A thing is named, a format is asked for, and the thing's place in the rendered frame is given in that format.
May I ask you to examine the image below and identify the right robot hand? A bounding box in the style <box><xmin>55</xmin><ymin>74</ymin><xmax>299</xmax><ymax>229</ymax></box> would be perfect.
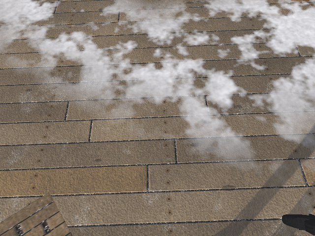
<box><xmin>282</xmin><ymin>213</ymin><xmax>315</xmax><ymax>236</ymax></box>

